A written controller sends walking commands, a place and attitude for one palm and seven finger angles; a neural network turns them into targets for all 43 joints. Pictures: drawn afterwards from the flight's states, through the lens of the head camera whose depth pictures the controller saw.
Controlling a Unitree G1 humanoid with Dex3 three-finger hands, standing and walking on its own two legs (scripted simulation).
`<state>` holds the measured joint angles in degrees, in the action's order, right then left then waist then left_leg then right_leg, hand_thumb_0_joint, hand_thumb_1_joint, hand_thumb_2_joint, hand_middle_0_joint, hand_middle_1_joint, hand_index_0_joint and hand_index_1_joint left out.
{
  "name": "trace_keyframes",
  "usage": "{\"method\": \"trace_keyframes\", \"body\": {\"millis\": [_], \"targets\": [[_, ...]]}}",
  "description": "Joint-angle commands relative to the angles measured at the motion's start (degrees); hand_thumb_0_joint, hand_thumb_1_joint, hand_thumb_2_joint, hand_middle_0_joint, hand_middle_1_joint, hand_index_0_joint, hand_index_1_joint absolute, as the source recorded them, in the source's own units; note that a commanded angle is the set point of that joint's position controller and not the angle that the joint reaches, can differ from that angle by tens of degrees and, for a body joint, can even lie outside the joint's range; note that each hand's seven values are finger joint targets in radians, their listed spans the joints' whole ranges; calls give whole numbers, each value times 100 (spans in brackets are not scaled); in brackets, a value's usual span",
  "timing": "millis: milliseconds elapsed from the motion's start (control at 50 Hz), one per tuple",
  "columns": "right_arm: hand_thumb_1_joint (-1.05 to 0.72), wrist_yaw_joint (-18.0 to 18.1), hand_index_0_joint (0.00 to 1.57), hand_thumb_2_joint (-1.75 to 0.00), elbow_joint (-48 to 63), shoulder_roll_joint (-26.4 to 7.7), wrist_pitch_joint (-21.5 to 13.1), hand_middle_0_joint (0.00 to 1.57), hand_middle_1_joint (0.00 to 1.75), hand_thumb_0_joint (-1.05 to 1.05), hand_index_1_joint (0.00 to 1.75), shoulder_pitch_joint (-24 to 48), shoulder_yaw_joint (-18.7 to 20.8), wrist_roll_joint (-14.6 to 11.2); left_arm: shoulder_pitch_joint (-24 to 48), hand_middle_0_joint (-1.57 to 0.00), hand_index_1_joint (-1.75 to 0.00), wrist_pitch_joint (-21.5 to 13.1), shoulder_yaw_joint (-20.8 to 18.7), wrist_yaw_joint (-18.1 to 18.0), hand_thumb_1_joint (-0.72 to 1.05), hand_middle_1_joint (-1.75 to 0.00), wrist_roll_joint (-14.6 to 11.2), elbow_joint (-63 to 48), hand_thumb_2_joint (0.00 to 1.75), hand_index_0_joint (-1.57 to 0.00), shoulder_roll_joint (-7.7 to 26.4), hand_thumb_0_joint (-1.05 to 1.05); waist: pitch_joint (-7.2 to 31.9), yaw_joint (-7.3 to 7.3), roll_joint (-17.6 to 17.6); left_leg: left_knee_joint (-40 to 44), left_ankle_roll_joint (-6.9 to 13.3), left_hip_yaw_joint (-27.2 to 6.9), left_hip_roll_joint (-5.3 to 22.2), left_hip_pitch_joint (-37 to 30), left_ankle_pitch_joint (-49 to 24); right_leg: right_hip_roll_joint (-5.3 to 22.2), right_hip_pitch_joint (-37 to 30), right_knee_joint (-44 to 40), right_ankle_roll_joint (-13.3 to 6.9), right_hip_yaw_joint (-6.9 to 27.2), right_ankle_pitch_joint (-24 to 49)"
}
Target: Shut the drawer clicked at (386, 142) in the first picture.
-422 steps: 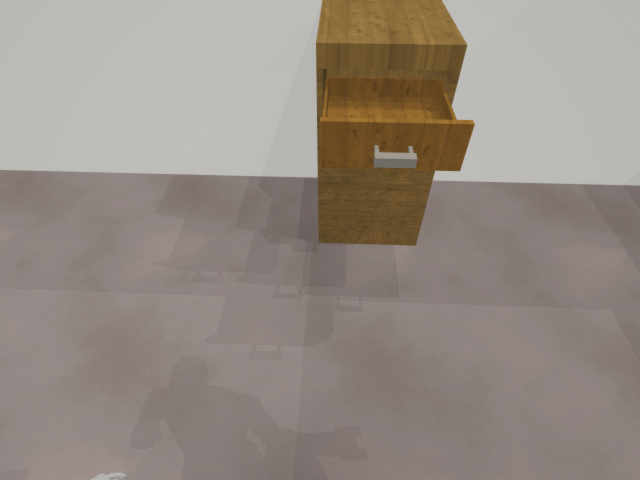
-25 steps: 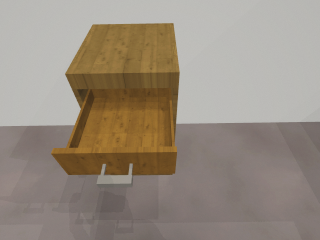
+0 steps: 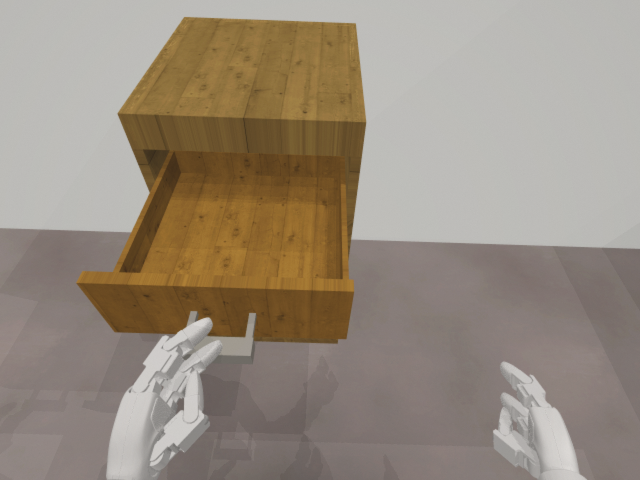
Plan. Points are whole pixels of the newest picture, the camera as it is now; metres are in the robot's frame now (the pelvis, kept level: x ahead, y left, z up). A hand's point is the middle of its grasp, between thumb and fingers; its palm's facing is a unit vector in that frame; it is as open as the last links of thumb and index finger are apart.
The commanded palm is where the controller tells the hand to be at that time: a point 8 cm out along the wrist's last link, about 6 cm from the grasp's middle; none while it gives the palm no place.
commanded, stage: raise the hand and make a fist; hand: left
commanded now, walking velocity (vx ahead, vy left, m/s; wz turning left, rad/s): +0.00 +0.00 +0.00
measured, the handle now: (219, 334) +0.33 +0.16 -0.04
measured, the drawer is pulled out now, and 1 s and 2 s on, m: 0.30 0.30 0.30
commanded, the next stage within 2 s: bring the fist close to the handle in 1.60 s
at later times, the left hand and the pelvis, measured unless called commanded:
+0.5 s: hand (199, 463) +0.15 +0.14 +0.01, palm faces +0.00 -1.00 -0.03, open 4.0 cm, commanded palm +0.11 +0.19 +0.02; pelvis -0.03 -0.02 -0.04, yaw +2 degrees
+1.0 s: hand (190, 475) +0.14 +0.13 +0.05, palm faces +0.00 -1.00 +0.03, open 3.1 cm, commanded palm +0.09 +0.18 +0.05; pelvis -0.01 +0.01 -0.03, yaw +2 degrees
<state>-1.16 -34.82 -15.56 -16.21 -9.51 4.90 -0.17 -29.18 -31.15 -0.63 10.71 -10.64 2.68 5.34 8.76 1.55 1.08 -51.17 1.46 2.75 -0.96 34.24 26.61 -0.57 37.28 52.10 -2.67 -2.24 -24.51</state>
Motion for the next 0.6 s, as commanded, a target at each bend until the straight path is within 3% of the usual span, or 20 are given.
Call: {"method": "trace_keyframes", "body": {"millis": [0, 20, 40, 80, 140, 180, 240, 280, 340, 360, 380, 400, 440, 500, 520, 580], "targets": [[-90, -119, 20, -90, 1500, -419, 87, 20, 30, 0, 30, 753, 129, -47, -1685, -52, -65, -319, -529, 308, 90, -65, 44, -1012, 90, -52, 653, 0, 648, -640, -18, -209, -124, -72, -170, 987, -1488, 81, -355, 370, -41, 72, 1654], [-90, -78, 20, -90, 1659, -374, 173, 20, 30, 0, 30, 790, 98, -78, -1362, -54, -67, -208, -515, 219, 90, -67, -36, -1485, 90, -54, 690, 0, 654, -589, -268, -226, -125, -52, -193, 1174, -996, 96, -176, 290, -32, 169, 958], [-90, -23, 20, -90, 1738, -376, 211, 20, 30, 0, 30, 703, 82, -85, -952, -56, -69, -191, -568, 63, 90, -69, -43, -2063, 90, -56, 865, 0, 703, -509, -474, -371, -81, -127, -152, 1148, -963, 57, -22, 307, -46, 257, 881], [-90, 48, 20, -90, 1739, -270, 261, 20, 30, 0, 30, 324, 59, -33, -974, -60, -73, -261, -512, -172, 90, -73, -14, -2536, 90, -60, 726, 0, 1121, -377, -653, -576, -14, -305, -47, 830, -1391, 10, 135, 400, -36, 228, 1306], [-90, 101, 20, -90, 1713, -313, 205, 20, 30, 0, 30, 82, -72, -11, -72, -66, -80, -546, -21, -188, 90, -80, -21, -3292, 90, -66, 583, 0, 1043, 119, -444, -971, 77, -453, 48, 942, -1250, 4, 544, 330, 53, 360, 1178], [-90, 150, 20, -90, 1603, -352, 71, 20, 30, 0, 30, 68, -134, -20, 35, -70, -84, -593, 258, 55, 90, -84, -37, -3025, 90, -70, 525, 0, 889, 256, -311, -1135, 105, -520, 80, 1192, -909, 23, 738, 248, 75, 419, 727], [-90, 229, 20, -90, 1594, -404, 27, 20, 30, 0, 30, 126, -190, -111, -259, -76, -91, -157, 250, 448, 90, -91, -61, -2470, 90, -76, 683, 0, 760, 236, -89, -1161, 107, -516, 95, 1521, -500, 52, 647, 10, 104, 544, 47], [-90, 290, 20, -90, 1672, -368, 101, 20, 30, 0, 30, 178, -202, -190, -457, -80, -95, 308, -86, 529, 90, -95, -135, -2386, 90, -80, 969, 0, 1018, 36, 68, -1092, 94, -461, 45, 1706, -338, 144, 227, -197, 162, 719, -391], [-90, 364, 20, -90, 1754, -236, 284, 20, 30, 0, 30, 362, -223, -250, -888, -86, -101, 970, -688, 296, 90, -101, -213, -2226, 90, -86, 1225, 0, 1201, -324, 135, -886, 55, -417, 2, 1749, -419, 240, -404, -371, 207, 864, -493], [-90, 362, 20, -90, 1813, -171, 318, 20, 30, 0, 30, 316, -265, -249, -872, -88, -104, 1058, -599, 183, 90, -104, -274, -2460, 90, -88, 1017, 0, 1248, -321, 134, -819, 52, -416, -7, 1682, -515, 272, -537, -389, 230, 832, -309], [-90, 374, 20, -90, 1788, -141, 342, 20, 30, 0, 30, 326, -249, -250, -926, -90, -106, 1099, -762, 46, 90, -106, -294, -2538, 90, -90, 1083, 0, 1239, -373, 163, -733, 37, -424, 0, 1619, -573, 271, -609, -385, 229, 768, -175], [-90, 376, 20, -90, 1790, -104, 333, 20, 30, 0, 30, 324, -262, -236, -962, -92, -108, 1073, -660, -60, 90, -108, -309, -2636, 90, -92, 930, 0, 1143, -350, 233, -662, 34, -435, 5, 1601, -593, 272, -622, -395, 240, 719, -81], [-90, 384, 20, -90, 1684, -95, 303, 20, 30, 0, 30, 350, -247, -212, -1052, -96, -112, 915, -719, -250, 90, -112, -261, -2602, 90, -96, 981, 0, 930, -316, 353, -627, 30, -456, 32, 1636, -558, 284, -561, -463, 267, 726, -22], [-90, 342, 20, -90, 1650, -164, 169, 20, 30, 0, 30, 222, -231, -184, -1097, -102, -119, 513, -290, -223, 90, -119, -215, -2784, 90, -102, 779, 0, 690, -161, 136, -558, 44, -450, 25, 1522, -508, 262, -256, -436, 226, 618, -144], [-90, 337, 20, -90, 1613, -184, 131, 20, 30, 0, 30, 170, -201, -182, -1162, -104, -121, 400, -271, -187, 90, -121, -221, -2727, 90, -104, 774, 0, 696, -134, 246, -560, 47, -454, 25, 1506, -472, 264, -219, -447, 235, 606, -209], [-90, 325, 20, -90, 1638, -250, 86, 20, 30, 0, 30, 133, -152, -194, -1457, -110, -127, 198, -181, -109, 90, -127, -163, -2724, 90, -110, 793, 0, 634, -160, 63, -539, 45, -418, 15, 1446, -427, 246, -71, -418, 167, 557, -416]]}}
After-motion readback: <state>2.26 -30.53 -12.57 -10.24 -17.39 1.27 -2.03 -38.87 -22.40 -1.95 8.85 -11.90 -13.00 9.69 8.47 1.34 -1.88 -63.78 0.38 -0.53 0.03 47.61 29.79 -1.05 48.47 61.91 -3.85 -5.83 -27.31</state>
